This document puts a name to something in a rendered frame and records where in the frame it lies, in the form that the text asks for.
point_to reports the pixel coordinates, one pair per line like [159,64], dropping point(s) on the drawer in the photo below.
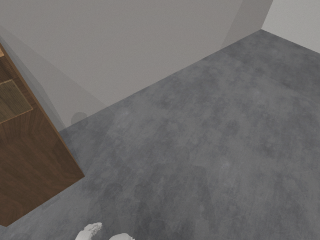
[12,101]

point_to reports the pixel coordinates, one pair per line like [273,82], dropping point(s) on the robot left hand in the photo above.
[89,231]

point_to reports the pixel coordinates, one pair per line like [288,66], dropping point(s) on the cabinet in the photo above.
[35,163]

